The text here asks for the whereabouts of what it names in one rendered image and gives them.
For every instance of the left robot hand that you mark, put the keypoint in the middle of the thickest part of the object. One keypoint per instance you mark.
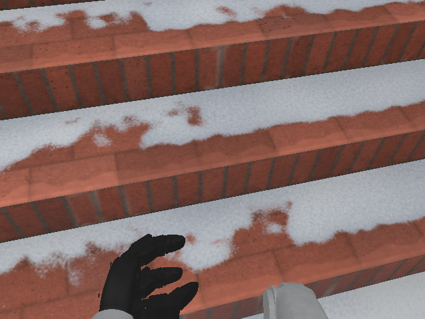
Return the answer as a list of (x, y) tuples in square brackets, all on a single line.
[(126, 284)]

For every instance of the robot right thigh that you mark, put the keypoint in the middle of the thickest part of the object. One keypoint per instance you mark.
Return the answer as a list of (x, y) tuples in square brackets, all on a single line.
[(291, 300)]

